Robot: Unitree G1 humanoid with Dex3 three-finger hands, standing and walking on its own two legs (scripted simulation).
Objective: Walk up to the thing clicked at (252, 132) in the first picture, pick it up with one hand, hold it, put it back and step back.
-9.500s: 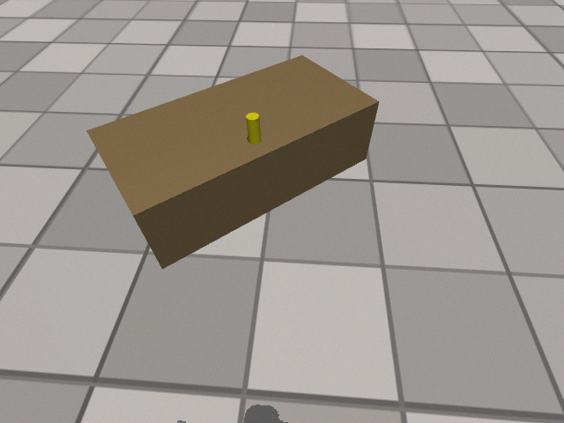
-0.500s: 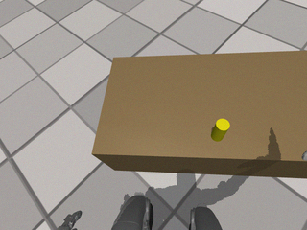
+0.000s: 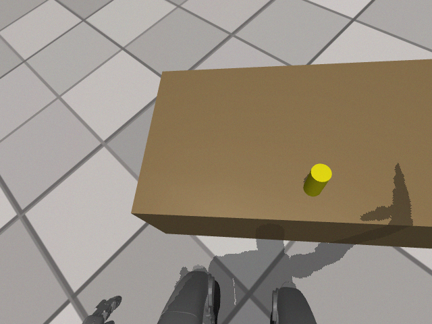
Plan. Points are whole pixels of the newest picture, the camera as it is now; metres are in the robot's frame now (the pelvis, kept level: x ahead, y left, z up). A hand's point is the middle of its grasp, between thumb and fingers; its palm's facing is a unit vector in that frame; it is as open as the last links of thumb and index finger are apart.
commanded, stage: go down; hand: right
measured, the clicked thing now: (316, 181) +0.47 -0.18 -0.27
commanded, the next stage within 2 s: approach in 0.52 s
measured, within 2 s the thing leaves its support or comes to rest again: neither
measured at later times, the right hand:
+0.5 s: hand out of the picture +0.41 -0.37 +0.01, palm faces +0.12 +0.99 -0.08, open 17.5 cm
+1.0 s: hand (414, 159) +0.45 -0.33 -0.08, palm faces +0.06 +1.00 +0.00, open 17.7 cm
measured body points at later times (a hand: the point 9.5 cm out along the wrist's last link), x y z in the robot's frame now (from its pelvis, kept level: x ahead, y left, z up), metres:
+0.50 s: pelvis -0.02 +0.00 -0.02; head +0.14 -0.05 +0.40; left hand +0.04 +0.27 -0.11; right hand +0.40 -0.42 +0.02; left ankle +0.05 +0.15 -0.66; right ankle -0.01 -0.11 -0.66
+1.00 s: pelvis -0.03 +0.00 -0.11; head +0.16 -0.06 +0.29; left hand +0.03 +0.28 -0.20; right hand +0.44 -0.39 -0.08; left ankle +0.05 +0.15 -0.66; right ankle -0.01 -0.11 -0.66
